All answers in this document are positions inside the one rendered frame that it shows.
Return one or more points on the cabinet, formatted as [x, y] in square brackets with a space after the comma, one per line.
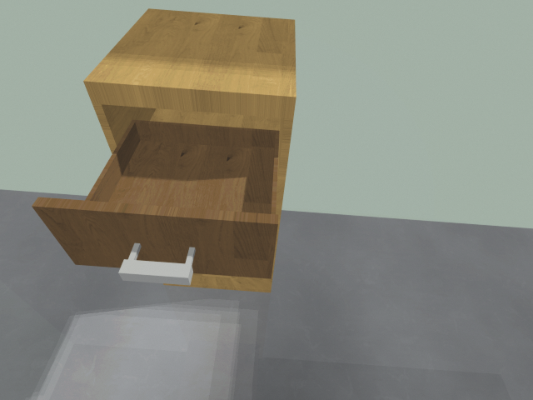
[206, 69]

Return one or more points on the drawer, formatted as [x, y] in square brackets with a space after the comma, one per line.
[170, 186]

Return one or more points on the handle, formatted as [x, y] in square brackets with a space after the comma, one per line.
[157, 272]

